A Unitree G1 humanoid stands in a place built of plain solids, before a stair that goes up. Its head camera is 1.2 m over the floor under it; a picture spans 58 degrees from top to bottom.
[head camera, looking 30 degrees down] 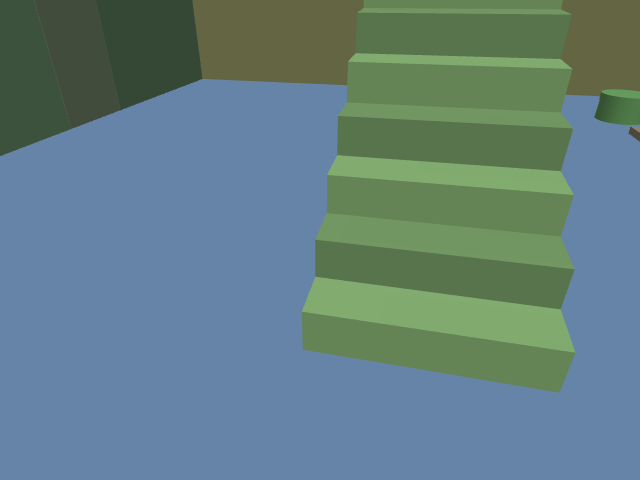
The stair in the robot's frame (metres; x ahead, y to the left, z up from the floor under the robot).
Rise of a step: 0.18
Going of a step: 0.21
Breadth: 0.91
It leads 13 degrees to the right of straight ahead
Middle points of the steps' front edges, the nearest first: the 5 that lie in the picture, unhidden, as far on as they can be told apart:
1.13 -0.38 0.19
1.34 -0.43 0.37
1.54 -0.47 0.56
1.75 -0.52 0.74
1.95 -0.57 0.93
